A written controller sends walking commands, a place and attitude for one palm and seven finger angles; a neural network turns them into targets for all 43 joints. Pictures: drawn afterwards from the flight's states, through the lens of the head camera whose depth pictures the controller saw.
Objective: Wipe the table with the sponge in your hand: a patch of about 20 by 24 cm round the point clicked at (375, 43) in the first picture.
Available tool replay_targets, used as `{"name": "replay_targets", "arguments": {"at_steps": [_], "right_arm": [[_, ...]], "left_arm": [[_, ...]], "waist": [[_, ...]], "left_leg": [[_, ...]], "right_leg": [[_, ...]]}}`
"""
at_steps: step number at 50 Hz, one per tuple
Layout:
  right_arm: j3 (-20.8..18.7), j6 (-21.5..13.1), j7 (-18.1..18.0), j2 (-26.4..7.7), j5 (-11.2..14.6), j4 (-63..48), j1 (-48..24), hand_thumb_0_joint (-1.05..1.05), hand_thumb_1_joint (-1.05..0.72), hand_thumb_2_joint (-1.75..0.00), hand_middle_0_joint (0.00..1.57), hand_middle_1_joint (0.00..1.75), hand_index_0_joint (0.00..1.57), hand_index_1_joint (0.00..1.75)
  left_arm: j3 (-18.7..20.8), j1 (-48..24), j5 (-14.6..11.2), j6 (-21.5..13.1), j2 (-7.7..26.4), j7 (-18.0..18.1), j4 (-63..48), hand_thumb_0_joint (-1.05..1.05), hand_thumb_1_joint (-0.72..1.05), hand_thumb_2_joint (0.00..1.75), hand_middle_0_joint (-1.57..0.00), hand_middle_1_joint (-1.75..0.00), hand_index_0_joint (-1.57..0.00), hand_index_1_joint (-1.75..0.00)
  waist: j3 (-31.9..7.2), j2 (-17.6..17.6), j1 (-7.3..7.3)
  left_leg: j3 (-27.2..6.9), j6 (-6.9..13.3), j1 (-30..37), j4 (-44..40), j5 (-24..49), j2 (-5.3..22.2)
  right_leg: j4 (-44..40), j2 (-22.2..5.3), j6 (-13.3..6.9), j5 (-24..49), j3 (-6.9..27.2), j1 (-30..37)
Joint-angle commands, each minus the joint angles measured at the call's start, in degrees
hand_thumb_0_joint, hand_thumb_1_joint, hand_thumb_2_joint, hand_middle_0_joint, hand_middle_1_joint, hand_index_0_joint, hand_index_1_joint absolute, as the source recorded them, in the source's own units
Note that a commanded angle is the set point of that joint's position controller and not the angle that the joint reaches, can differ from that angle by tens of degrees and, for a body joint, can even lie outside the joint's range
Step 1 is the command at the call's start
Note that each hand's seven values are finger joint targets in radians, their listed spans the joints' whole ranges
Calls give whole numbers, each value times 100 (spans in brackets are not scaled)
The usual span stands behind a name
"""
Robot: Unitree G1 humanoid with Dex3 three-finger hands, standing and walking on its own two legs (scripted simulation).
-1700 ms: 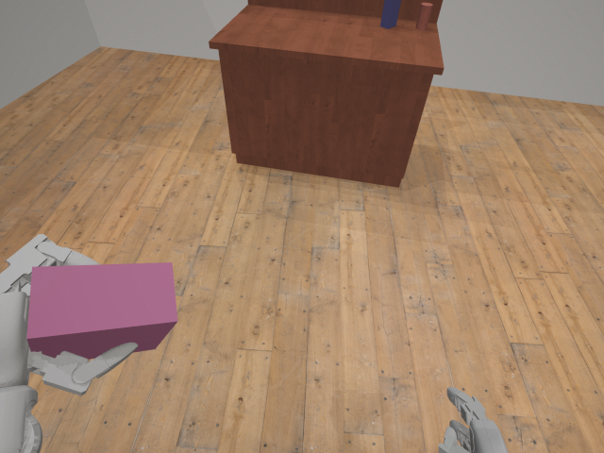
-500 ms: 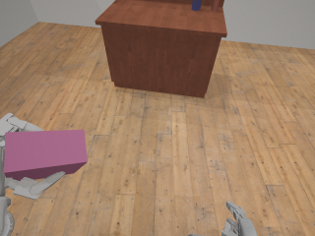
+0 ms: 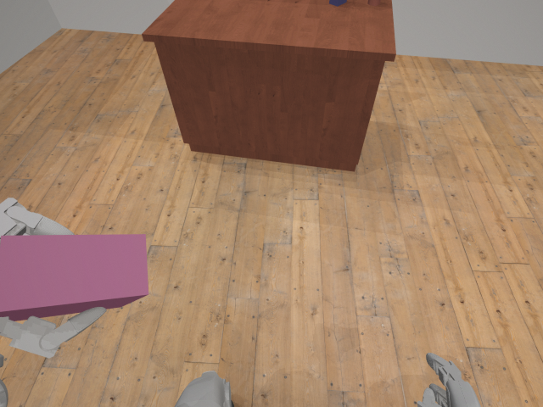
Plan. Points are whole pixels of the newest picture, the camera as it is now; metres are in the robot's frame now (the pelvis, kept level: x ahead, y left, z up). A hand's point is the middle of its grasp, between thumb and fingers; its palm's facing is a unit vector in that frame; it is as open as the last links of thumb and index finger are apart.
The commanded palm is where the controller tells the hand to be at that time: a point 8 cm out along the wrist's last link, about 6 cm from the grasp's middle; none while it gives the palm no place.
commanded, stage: walk to a spot facing it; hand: left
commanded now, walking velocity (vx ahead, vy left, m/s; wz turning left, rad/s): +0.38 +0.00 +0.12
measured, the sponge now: (93, 277) +0.22 +0.20 +0.16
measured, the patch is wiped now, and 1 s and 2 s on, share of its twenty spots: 0.00 0.00 0.00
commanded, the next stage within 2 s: turn to face it in 1.98 s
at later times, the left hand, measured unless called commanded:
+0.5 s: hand (122, 171) +0.36 +0.21 +0.18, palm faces +0.46 -0.75 -0.48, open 10.4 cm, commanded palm +0.31 +0.25 +0.18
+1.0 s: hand (140, 101) +0.50 +0.23 +0.18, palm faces +0.50 -0.77 -0.39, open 10.4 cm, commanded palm +0.43 +0.26 +0.18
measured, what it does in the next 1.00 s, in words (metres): walks ahead: left foot, then right foot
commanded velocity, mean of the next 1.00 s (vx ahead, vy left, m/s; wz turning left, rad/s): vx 0.37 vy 0.00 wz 0.19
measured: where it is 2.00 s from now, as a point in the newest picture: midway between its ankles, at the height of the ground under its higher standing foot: (292, 306)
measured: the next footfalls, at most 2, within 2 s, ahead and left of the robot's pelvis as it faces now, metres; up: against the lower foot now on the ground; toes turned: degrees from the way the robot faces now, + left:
left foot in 0.16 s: +0.18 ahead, +0.14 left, +0.00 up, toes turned +11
right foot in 0.48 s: +0.25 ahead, -0.17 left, +0.00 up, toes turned -10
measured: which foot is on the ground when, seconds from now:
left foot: up 0.00-0.14, down 0.16-0.48, up 0.50-0.80, down 0.82-1.00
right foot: down 0.00-0.16, up 0.18-0.46, down 0.48-0.82, up 0.84-1.00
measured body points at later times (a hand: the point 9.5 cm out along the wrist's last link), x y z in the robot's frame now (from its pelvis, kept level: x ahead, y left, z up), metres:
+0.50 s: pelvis +0.16 -0.04 -0.02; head +0.18 -0.06 +0.43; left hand +0.33 +0.25 +0.20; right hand +0.32 -0.23 -0.13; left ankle +0.14 +0.13 -0.74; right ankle +0.21 -0.16 -0.74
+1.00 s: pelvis +0.31 -0.04 -0.01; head +0.33 -0.02 +0.44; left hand +0.47 +0.26 +0.20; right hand +0.51 -0.23 -0.08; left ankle +0.33 +0.08 -0.74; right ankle +0.31 -0.17 -0.66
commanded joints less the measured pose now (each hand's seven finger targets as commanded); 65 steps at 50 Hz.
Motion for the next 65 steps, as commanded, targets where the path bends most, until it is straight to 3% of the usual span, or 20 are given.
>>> {"name": "replay_targets", "arguments": {"at_steps": [1, 6, 8, 10, 16, 22, 24, 25, 26, 32, 39, 40, 41, 42, 49, 57, 58, 59, 60, 65], "right_arm": [[-4, -315, -43, -173, 40, -1029, -486, 0, -90, -90, 20, 30, 20, 30], [-43, -358, -133, -256, 15, -1009, -246, 0, -90, -90, 20, 30, 20, 30], [-52, -401, -86, -357, 7, -1025, -284, 0, -90, -90, 20, 30, 20, 30], [-1, -415, -11, -287, -25, -962, -594, 0, -90, -90, 20, 30, 20, 30], [-54, -605, 61, -250, 62, -817, -561, 0, -90, -90, 20, 30, 20, 30], [-44, -647, -126, -232, 95, -696, -411, 0, -90, -90, 20, 30, 20, 30], [4, -578, -139, -11, 116, -684, -349, 0, -90, -90, 20, 30, 20, 30], [54, -591, -115, -35, 83, -792, -634, 0, -90, -90, 20, 30, 20, 30], [11, -643, -104, -198, 45, -711, -731, 0, -90, -90, 20, 30, 20, 30], [12, -340, -22, -202, 57, -655, -734, 0, -90, -90, 20, 30, 20, 30], [-178, -377, -85, -191, 20, -1013, -307, 0, -90, -90, 20, 30, 20, 30], [-244, -383, -106, -325, 50, -1033, -204, 0, -90, -90, 20, 30, 20, 30], [-258, -395, -58, -450, 58, -1044, -295, 0, -90, -90, 20, 30, 20, 30], [-148, -438, 2, -379, 49, -1014, -398, 0, -90, -90, 20, 30, 20, 30], [-114, -644, 76, -261, 120, -820, -431, 0, -90, -90, 20, 30, 20, 30], [23, -601, -135, -179, 66, -681, -517, 0, -90, -90, 20, 30, 20, 30], [28, -547, -137, -89, 83, -663, -468, 0, -90, -90, 20, 30, 20, 30], [66, -510, -120, 23, 74, -753, -583, 0, -90, -90, 20, 30, 20, 30], [48, -582, -75, -193, 29, -803, -770, 0, -90, -90, 20, 30, 20, 30], [46, -363, -39, -223, 68, -648, -865, 0, -90, -90, 20, 30, 20, 30]], "left_arm": [[606, -621, -47, -210, 840, 271, -967, 0, 10, 130, -120, -160, -120, -160], [405, -1300, -27, -248, 866, 318, -1294, 0, 10, 130, -120, -160, -120, -160], [566, -1358, -88, -411, 909, 328, -1440, 0, 10, 130, -120, -160, -120, -160], [781, -1294, -73, -382, 1332, 177, -1227, 0, 10, 130, -120, -160, -120, -160], [756, -358, -111, -437, 724, 140, -1496, 0, 10, 130, -120, -160, -120, -160], [422, -971, -50, -305, 474, 97, -582, 0, 10, 130, -120, -160, -120, -160], [530, -1315, 45, -234, 833, 135, -585, 0, 10, 130, -120, -160, -120, -160], [769, -1229, 27, -150, 1122, 188, -493, 0, 10, 130, -120, -160, -120, -160], [627, -1431, -48, -155, 968, 145, -491, 0, 10, 130, -120, -160, -120, -160], [784, -926, 9, -368, 984, 146, -1185, 0, 10, 130, -120, -160, -120, -160], [791, -509, -65, -403, 808, 386, -1665, 0, 10, 130, -120, -160, -120, -160], [695, -475, -50, -438, 707, 377, -1547, 0, 10, 130, -120, -160, -120, -160], [677, -694, -87, -501, 685, 373, -1647, 0, 10, 130, -120, -160, -120, -160], [776, -885, -37, -531, 995, 323, -1293, 0, 10, 130, -120, -160, -120, -160], [528, -358, -121, -388, 578, 96, -1595, 0, 10, 130, -120, -160, -120, -160], [495, -913, -47, -150, 674, 95, -658, 0, 10, 130, -120, -160, -120, -160], [502, -1071, -1, -92, 764, 103, -568, 0, 10, 130, -120, -160, -120, -160], [627, -1218, 31, -28, 1043, 134, -554, 0, 10, 130, -120, -160, -120, -160], [672, -1430, -60, -26, 1068, 156, -606, 0, 10, 130, -120, -160, -120, -160], [617, -1096, -32, -246, 976, 72, -1012, 0, 10, 130, -120, -160, -120, -160]], "waist": [[-679, -741, 217], [-1020, -45, -78], [-1466, 1723, -57], [-1051, 1477, 5], [-770, 1478, 134], [-681, 1041, 94], [-894, -980, 154], [-846, -2031, 352], [-783, -1567, 261], [-650, -725, 70], [-1351, -35, 8], [-1534, 904, -86], [-1504, 2182, -71], [-1317, 2012, -57], [-971, 1403, 86], [-849, 797, 139], [-928, -213, 172], [-853, -1986, 244], [-820, -1685, 262], [-501, -703, 119]], "left_leg": [[287, 79, 226, -873, -87, -128], [552, 267, 2437, -2126, 391, -472], [-2764, 1384, 4274, -2637, 1811, 1563], [-3808, 1836, 3566, -3099, 901, 2177], [-995, 1070, 1546, -3392, -550, 1193], [-220, 610, 1261, -2198, -1311, 721], [273, 313, 100, 520, -1376, -49], [-130, 180, -1128, 2076, -2149, -536], [-786, 145, -1014, 2456, -1658, -246], [-468, -14, -268, 1053, -757, 128], [619, 102, 2222, -2154, 408, -594], [-312, 385, 3182, -2364, 538, -56], [-2717, 1135, 3825, -2683, 1687, 1384], [-3778, 1576, 3545, -3041, 1405, 1959], [-1377, 1134, 2232, -3172, 637, 1069], [-626, 643, 1255, -1944, -914, 563], [-279, 484, 647, -533, -1223, 157], [-19, 212, -750, 1361, -1977, -606], [-780, 171, -1036, 2244, -1736, -497], [-731, -71, -678, 2147, -740, -18]], "right_leg": [[-979, -1525, -437, 1790, 1337, 809], [1117, -1104, -29, 2925, 766, 186], [3670, -45, 514, -578, 581, -2001], [4660, -219, 514, -1623, 1499, -2836], [2566, -448, 675, -358, 685, -1459], [472, 81, 800, 78, -143, 8], [-709, -1184, 165, -389, 1971, 936], [-1270, -2309, -516, 229, 4034, 1414], [-1426, -2377, -531, -331, 4091, 1036], [-999, -1872, -327, 1691, 1228, 580], [955, -1216, 83, 2450, 468, 492], [2179, -932, 350, 1669, 229, -366], [3600, -98, 650, -1182, 317, -1866], [4370, -87, 567, -1852, 951, -2476], [2944, -427, 728, -348, 749, -2076], [40, -22, 746, 44, 148, 303], [-574, -658, 463, -524, 1099, 738], [-1355, -2084, -215, -786, 3544, 1233], [-1688, -2589, -488, -1171, 4199, 1051], [-1377, -2006, -278, 528, 1660, 426]]}}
